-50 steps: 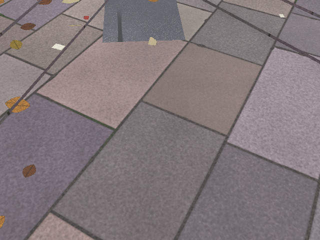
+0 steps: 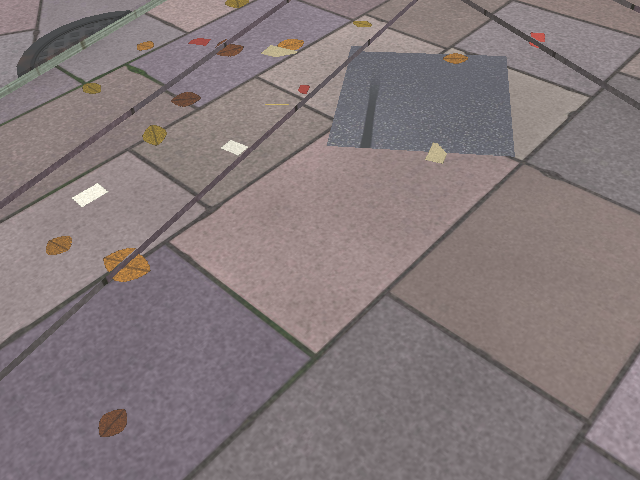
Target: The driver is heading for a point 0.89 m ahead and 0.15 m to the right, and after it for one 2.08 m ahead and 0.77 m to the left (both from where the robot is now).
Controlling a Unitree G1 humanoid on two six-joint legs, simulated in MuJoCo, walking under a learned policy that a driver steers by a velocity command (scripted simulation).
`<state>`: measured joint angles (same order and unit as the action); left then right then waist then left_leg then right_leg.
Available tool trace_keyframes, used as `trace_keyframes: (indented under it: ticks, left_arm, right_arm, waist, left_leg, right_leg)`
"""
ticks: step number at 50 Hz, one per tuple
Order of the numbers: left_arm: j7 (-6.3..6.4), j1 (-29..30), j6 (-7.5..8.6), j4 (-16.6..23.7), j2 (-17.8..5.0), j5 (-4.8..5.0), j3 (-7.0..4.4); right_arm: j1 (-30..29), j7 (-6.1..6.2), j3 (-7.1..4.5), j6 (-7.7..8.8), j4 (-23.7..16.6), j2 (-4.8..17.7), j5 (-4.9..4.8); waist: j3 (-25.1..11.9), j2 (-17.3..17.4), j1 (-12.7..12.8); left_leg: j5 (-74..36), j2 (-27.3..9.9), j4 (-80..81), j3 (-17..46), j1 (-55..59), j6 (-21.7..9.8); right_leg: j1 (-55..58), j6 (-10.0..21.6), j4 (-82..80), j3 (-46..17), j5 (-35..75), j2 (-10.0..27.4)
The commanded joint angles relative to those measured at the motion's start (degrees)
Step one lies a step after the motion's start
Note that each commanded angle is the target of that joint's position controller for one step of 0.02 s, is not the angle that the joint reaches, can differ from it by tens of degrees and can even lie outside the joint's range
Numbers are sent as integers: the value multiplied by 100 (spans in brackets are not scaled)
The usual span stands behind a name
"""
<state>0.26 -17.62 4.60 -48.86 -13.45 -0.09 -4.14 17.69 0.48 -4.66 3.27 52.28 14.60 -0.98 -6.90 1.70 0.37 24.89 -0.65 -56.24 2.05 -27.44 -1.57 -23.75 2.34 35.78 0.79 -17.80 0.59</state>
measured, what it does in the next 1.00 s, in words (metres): walks ahead: left foot, then right foot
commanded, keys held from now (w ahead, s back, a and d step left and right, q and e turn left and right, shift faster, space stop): w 1.00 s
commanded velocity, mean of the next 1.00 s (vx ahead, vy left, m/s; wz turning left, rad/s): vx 0.49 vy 0.00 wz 0.01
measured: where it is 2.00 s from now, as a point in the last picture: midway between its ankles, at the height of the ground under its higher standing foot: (336, 279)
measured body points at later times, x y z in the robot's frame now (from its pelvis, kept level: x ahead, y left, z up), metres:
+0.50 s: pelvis +0.25 +0.03 -0.01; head +0.29 +0.03 +0.44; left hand +0.18 +0.28 -0.14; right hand +0.48 -0.20 -0.10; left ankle +0.34 +0.12 -0.73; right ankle +0.05 -0.11 -0.66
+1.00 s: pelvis +0.53 -0.03 -0.01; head +0.57 -0.04 +0.44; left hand +0.74 +0.21 -0.10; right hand +0.51 -0.30 -0.15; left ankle +0.36 +0.12 -0.68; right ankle +0.64 -0.13 -0.73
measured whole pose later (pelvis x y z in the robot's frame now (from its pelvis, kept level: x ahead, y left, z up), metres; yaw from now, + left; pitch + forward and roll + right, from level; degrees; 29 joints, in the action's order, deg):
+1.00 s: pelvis +0.53 -0.03 -0.01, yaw -1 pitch +3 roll +1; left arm -2.0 -1.7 5.4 -46.8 -14.2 0.6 -3.1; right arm 20.2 0.1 -3.3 3.4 57.2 15.4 -0.9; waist 2.2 0.3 -3.2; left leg 28.4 -0.2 -45.8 1.2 -7.2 -0.8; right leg -28.3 3.2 32.9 2.2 -7.2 0.5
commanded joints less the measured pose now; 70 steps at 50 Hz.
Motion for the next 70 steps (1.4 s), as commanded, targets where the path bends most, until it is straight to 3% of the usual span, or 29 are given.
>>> trace_keyframes:
  ticks: [1,3,8,17,19,21,22,23,24,25,26,27,28,31,37,42,45,46,47,48,49,50,51,52,53,55,61,65,70]
  left_arm:
    - [-65,-807,79,96,-945,-45,-162]
    - [-47,-443,59,137,-718,-26,-82]
    - [65,-936,65,-190,-653,64,-54]
    - [150,-1479,-118,-664,-718,115,-91]
    - [156,-1333,-159,-677,-817,115,-125]
    - [145,-1044,-172,-614,-862,135,-123]
    - [128,-802,-141,-480,-811,81,-81]
    - [46,-1385,-9,-370,-164,4,134]
    - [-33,-1359,169,-505,-343,97,97]
    - [-46,-780,248,-316,-754,250,-45]
    - [-7,-287,261,-197,-824,261,-59]
    - [48,-67,227,-164,-765,182,-97]
    - [95,-137,148,-185,-679,126,-135]
    - [101,-226,-23,-146,-323,98,-92]
    - [-10,1211,8,286,-292,34,-18]
    - [-153,2058,25,572,-430,115,43]
    - [-228,1945,80,615,-644,119,2]
    - [-230,1528,94,502,-778,109,-65]
    - [-204,570,93,194,-1047,84,-206]
    - [-161,-513,88,-18,-1507,19,-329]
    - [-212,-795,56,-178,-1827,54,-387]
    - [-218,-705,56,-92,-1242,88,-217]
    - [-190,-209,73,4,-1046,77,-144]
    - [-179,245,82,111,-966,31,-104]
    - [-188,517,94,136,-833,-15,-70]
    - [-205,611,137,88,-663,-60,-18]
    - [-62,182,126,-174,-925,0,-76]
    - [-10,-69,105,-333,-1012,32,-86]
    - [18,-390,12,-611,-1047,43,-123]
  right_arm:
    - [-902,24,-76,231,-619,440,11]
    - [-752,44,-102,167,-552,404,81]
    - [-1326,-21,-12,138,-712,101,87]
    - [-2767,-293,137,238,-1238,29,-52]
    - [-2618,-340,99,273,-1246,165,-46]
    - [-1375,-304,-109,282,-879,578,5]
    - [-133,-247,-244,277,-579,945,54]
    - [703,-205,-377,230,-408,1534,86]
    - [832,-188,-228,165,-326,1095,29]
    - [209,-166,-131,129,-393,805,10]
    - [-329,-153,-78,125,-524,624,12]
    - [-705,-179,-26,140,-560,464,59]
    - [-911,-195,20,177,-566,319,111]
    - [-787,-207,3,254,-377,403,102]
    - [-236,-51,-37,230,-106,725,38]
    - [323,-32,-71,186,198,885,-58]
    - [334,-6,-115,83,267,1012,-55]
    - [224,-2,-115,46,247,1034,-52]
    - [227,-1,-60,11,227,887,-21]
    - [311,10,47,4,76,656,95]
    - [1014,-54,249,129,96,-50,58]
    - [647,-79,108,248,146,591,-50]
    - [84,-93,34,324,-25,851,-166]
    - [-215,-50,41,339,-75,803,-152]
    - [-359,-16,9,313,-96,751,-61]
    - [-185,-7,-1,187,-61,544,-24]
    - [-1002,-11,11,72,-327,385,69]
    - [-1666,-100,85,101,-486,294,11]
    - [-2286,-272,135,103,-800,353,-60]
  waist:
    - [829,-849,277]
    - [773,-911,43]
    - [650,-648,164]
    - [1203,-720,530]
    - [1095,-840,326]
    - [356,-934,-353]
    - [-438,-761,-889]
    - [-1544,682,-790]
    - [-1943,1030,-814]
    - [-852,794,-708]
    - [-212,372,-548]
    - [251,41,-333]
    - [433,134,-93]
    - [614,303,139]
    - [952,151,-161]
    - [1140,119,-406]
    - [1008,233,-219]
    - [756,273,47]
    - [160,171,433]
    - [-757,-523,749]
    - [-1483,-2119,411]
    - [-1302,-1459,601]
    - [-496,-1133,548]
    - [-50,-627,385]
    - [278,-460,234]
    - [356,-630,-34]
    - [795,-479,33]
    - [979,-541,243]
    - [1214,-467,408]
  left_leg:
    - [-802,-467,-1212,213,-3173,-153]
    - [-1627,-565,-519,216,-2415,-46]
    - [-2741,-374,929,-11,-1885,100]
    - [-2592,-125,2555,-278,-1529,-48]
    - [-2167,30,2751,-409,-911,-231]
    - [-2235,363,2921,-631,1142,-540]
    - [-2520,-302,2627,102,3140,-903]
    - [-1823,-1973,2838,2756,5612,-1866]
    - [-1379,-2261,3638,4096,5677,-2034]
    - [-1218,-1990,3754,3137,4860,-1689]
    - [-1508,-1733,3946,2350,3813,-1470]
    - [-1877,-1492,4197,1835,2858,-1339]
    - [-2120,-1264,4399,1440,2232,-1223]
    - [-2395,-1146,4789,936,1498,-1286]
    - [-2720,-873,4920,234,1483,-1025]
    - [-2361,-1229,4686,333,2370,-951]
    - [-3041,-1435,4202,417,2886,-798]
    - [-3928,-1307,3683,277,2903,-697]
    - [-4523,-989,2613,19,2620,-552]
    - [-3154,-585,725,-313,1460,-319]
    - [439,428,-1113,-232,-719,25]
    - [825,161,-1787,474,-1363,-48]
    - [328,-111,-1873,375,-1719,-139]
    - [-210,-401,-1655,219,-1536,-138]
    - [-536,-571,-1318,185,-1307,-111]
    - [-853,-740,-923,219,-747,-89]
    - [-2196,-778,723,95,-1239,155]
    - [-3099,-563,1882,-149,-934,136]
    - [-2692,-431,2363,-152,-1205,-137]
  right_leg:
    - [2006,1009,-2304,-3146,-1603,1783]
    - [1454,809,-2512,-2252,-480,1407]
    - [1748,689,-2525,-1050,2021,1113]
    - [2722,757,-2297,-806,2505,1393]
    - [2806,665,-1942,-725,3516,1433]
    - [2464,476,-669,-426,5373,1142]
    - [1303,291,754,-274,4605,912]
    - [-1068,-126,3215,-32,1338,-29]
    - [-1719,-73,4039,-859,-1412,-247]
    - [-2275,-13,4289,-774,-1119,147]
    - [-2159,13,4036,-571,-580,431]
    - [-1873,-15,3622,-470,-217,594]
    - [-1461,-30,3289,-509,13,752]
    - [-1128,-107,2770,-429,361,847]
    - [-1169,-188,479,-200,2325,645]
    - [-1199,-72,-412,-213,2216,471]
    - [-795,135,-660,-111,1503,328]
    - [-142,245,-780,65,1366,156]
    - [1171,414,-745,151,1420,56]
    - [2974,803,-587,-1054,1647,1102]
    - [4727,1683,-1405,-3740,293,2211]
    - [4619,1494,-1793,-4060,-369,2094]
    - [3913,1240,-1865,-3247,-111,1923]
    - [3092,1128,-1977,-2621,579,1728]
    - [2410,1094,-2133,-2167,1157,1550]
    - [1835,1058,-2444,-1685,1529,1324]
    - [1718,1047,-2909,-903,2008,1181]
    - [1780,863,-3008,-346,1877,1023]
    - [2762,757,-2747,-21,2154,1429]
